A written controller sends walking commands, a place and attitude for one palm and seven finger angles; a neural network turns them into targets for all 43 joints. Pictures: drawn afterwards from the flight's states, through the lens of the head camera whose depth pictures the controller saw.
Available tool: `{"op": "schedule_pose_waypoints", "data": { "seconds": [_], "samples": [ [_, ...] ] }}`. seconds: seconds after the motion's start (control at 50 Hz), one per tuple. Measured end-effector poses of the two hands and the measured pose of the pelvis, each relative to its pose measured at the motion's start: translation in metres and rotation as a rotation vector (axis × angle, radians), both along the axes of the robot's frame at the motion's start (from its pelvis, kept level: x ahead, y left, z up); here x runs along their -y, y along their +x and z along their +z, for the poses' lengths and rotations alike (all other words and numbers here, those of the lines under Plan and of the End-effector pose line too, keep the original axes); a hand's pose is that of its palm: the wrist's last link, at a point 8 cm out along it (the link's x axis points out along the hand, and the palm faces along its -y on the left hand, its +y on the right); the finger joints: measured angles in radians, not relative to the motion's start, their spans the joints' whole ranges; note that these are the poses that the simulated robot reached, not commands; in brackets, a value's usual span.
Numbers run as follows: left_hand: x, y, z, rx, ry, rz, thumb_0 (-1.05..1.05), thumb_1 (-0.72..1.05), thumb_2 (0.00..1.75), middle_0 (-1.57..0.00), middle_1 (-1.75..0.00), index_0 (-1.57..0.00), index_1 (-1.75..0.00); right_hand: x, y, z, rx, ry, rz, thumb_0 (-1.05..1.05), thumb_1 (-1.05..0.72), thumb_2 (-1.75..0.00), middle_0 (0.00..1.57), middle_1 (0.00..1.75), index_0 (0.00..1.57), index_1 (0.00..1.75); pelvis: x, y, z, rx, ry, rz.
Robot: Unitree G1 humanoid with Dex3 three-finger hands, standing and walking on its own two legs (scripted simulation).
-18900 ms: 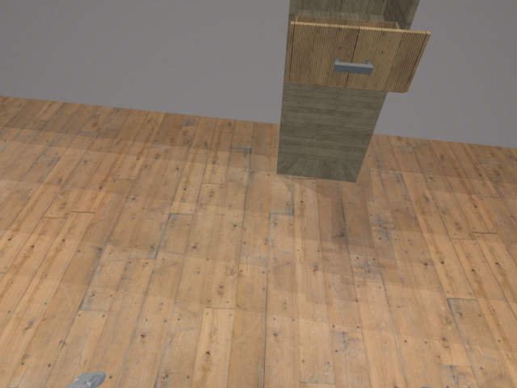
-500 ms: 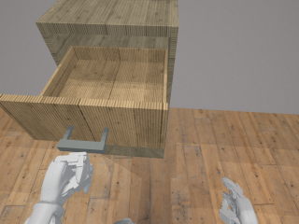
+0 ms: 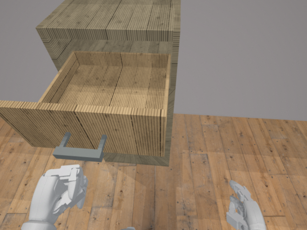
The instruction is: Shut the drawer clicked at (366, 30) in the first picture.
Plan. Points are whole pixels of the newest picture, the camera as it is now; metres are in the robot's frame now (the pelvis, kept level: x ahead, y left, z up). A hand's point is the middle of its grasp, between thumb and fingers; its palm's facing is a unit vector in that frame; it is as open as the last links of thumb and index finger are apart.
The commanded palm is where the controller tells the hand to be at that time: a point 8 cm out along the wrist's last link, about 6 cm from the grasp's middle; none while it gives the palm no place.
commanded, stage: push the drawer shut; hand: left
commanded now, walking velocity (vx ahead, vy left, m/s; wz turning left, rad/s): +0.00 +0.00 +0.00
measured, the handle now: (82, 146) +0.30 +0.19 +0.08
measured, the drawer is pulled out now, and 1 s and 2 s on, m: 0.29 0.20 0.07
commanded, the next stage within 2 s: none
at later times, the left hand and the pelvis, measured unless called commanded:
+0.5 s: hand (86, 171) +0.24 +0.16 +0.08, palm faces -0.07 -1.00 -0.07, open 3.0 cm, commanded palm +0.23 +0.22 +0.09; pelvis -0.01 +0.00 +0.01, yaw +0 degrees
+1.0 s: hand (98, 142) +0.31 +0.15 +0.08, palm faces -0.07 -1.00 -0.05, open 3.1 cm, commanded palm +0.29 +0.21 +0.09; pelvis -0.01 +0.01 +0.01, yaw -1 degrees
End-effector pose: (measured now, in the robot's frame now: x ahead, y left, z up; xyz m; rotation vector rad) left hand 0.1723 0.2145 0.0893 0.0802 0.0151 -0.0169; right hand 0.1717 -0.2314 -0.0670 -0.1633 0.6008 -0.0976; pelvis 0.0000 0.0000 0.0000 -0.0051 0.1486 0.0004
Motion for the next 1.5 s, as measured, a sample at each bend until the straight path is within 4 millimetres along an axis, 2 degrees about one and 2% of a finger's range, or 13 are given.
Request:
{"op": "schedule_pose_waypoints", "data": {
  "seconds": [0.18, 0.4, 0.6, 0.86, 1.12, 1.5],
  "samples": [
    [0.003, 0.027, -0.002, 0.017, -0.002, -0.047, 0.01, 0.90, 0.90, -1.40, -1.60, -1.40, -1.60, 0.009, -0.012, -0.006, -0.031, -0.009, -0.010, 0.02, -0.90, -0.90, 0.21, 0.30, 0.20, 0.30, 0.006, -0.004, 0.000, 0.001, 0.001, 0.001],
    [-0.002, 0.038, -0.003, 0.009, -0.008, -0.044, -0.01, 0.82, 0.90, -1.40, -1.60, -1.40, -1.60, 0.019, -0.031, -0.007, -0.079, -0.031, -0.037, 0.02, -0.90, -0.90, 0.21, 0.30, 0.20, 0.30, 0.005, -0.006, 0.006, 0.015, 0.005, -0.005],
    [-0.004, 0.057, -0.005, 0.026, -0.016, -0.053, -0.02, 0.78, 0.90, -1.40, -1.60, -1.40, -1.60, 0.011, -0.035, -0.007, -0.089, -0.034, -0.029, 0.02, -0.90, -0.90, 0.21, 0.30, 0.20, 0.30, -0.003, -0.013, 0.007, 0.019, 0.000, -0.001],
    [0.002, 0.101, -0.005, 0.028, -0.028, -0.059, -0.01, 0.83, 0.92, -1.40, -1.60, -1.40, -1.60, -0.006, -0.041, -0.009, -0.128, -0.015, -0.021, 0.01, -0.90, -0.90, 0.21, 0.30, 0.20, 0.30, -0.012, -0.015, 0.010, 0.015, 0.001, -0.011],
    [0.007, 0.133, -0.004, 0.031, -0.033, -0.047, 0.00, 0.86, 0.91, -1.40, -1.60, -1.40, -1.60, 0.002, -0.057, -0.011, -0.208, -0.023, -0.061, 0.01, -0.90, -0.90, 0.21, 0.30, 0.20, 0.30, -0.015, -0.008, 0.012, 0.009, 0.005, -0.028],
    [0.005, 0.178, -0.006, 0.015, -0.028, -0.041, -0.04, 0.80, 0.91, -1.40, -1.60, -1.40, -1.60, 0.013, -0.084, -0.024, -0.340, -0.030, -0.100, 0.01, -0.90, -0.90, 0.21, 0.30, 0.20, 0.30, -0.008, -0.012, 0.011, -0.012, 0.003, -0.022]
  ]
}}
